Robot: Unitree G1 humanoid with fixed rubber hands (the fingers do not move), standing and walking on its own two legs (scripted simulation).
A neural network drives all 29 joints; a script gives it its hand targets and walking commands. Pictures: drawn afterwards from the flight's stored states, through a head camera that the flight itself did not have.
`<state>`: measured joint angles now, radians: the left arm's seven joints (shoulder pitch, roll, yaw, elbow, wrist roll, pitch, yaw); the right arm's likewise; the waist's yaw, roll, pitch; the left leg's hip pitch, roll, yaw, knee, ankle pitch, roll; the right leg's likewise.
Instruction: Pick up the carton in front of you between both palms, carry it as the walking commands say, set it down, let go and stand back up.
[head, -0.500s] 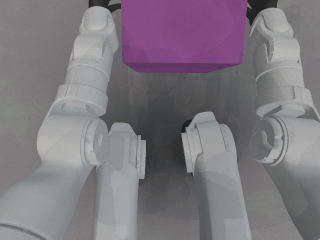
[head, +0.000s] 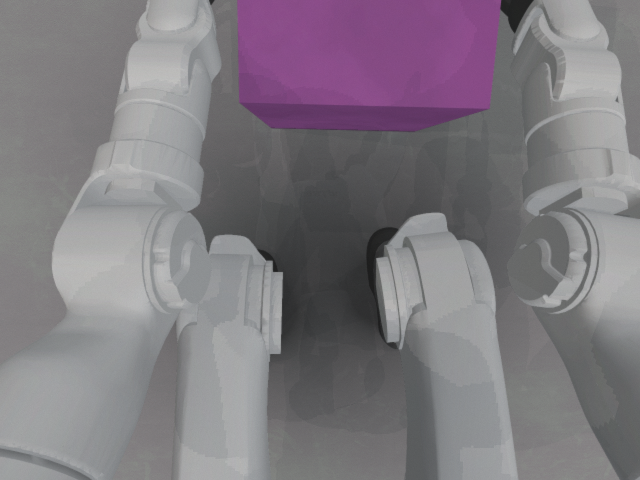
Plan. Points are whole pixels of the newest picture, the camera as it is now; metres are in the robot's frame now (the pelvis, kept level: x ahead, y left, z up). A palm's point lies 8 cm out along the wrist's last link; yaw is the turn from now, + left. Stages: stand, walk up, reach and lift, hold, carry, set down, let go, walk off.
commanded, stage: set down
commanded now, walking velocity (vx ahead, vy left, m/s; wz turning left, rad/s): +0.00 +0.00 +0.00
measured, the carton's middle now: (354, 26) +0.52 -0.07 -0.24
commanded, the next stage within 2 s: let go in 1.52 s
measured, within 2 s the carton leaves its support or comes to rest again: rests again in 0.24 s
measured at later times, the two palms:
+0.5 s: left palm out of the picture +0.56 +0.12 -0.19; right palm out of the picture +0.51 -0.27 -0.18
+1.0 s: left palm out of the picture +0.57 +0.11 -0.02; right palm out of the picture +0.52 -0.27 -0.02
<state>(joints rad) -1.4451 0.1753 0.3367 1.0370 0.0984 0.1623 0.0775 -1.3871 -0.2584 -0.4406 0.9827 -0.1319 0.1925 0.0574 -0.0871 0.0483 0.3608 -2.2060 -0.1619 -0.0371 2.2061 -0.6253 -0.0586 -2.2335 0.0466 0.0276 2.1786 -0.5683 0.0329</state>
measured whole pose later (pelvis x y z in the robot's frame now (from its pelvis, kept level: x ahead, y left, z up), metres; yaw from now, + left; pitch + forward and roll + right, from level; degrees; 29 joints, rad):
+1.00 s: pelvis +0.00 +0.00 +0.09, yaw -1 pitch +45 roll +2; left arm -1.31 0.27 0.22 0.95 -0.06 0.17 0.13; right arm -1.27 -0.36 -0.27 0.96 0.09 0.15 -0.03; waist -0.07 0.03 0.06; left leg -2.07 -0.07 -0.01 1.86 -0.57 -0.03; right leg -2.13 0.04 0.03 1.84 -0.49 0.00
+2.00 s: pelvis +0.09 -0.02 +0.35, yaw -3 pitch +32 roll +1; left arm -0.41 0.14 0.18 0.59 0.07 0.07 0.03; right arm -0.40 -0.23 -0.21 0.62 -0.04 0.06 0.10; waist -0.04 0.00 -0.07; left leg -1.04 -0.04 -0.07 0.80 -0.33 -0.02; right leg -1.08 0.04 0.04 0.80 -0.28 -0.02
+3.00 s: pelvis +0.13 +0.00 +0.39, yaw -3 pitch -1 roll +0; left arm 0.21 0.28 0.05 0.63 0.04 0.05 0.01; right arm 0.20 -0.29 -0.05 0.56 -0.04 0.07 -0.01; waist 0.00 0.02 0.03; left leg -0.17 -0.02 -0.06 0.53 -0.34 0.01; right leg -0.20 0.03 0.04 0.51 -0.29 -0.01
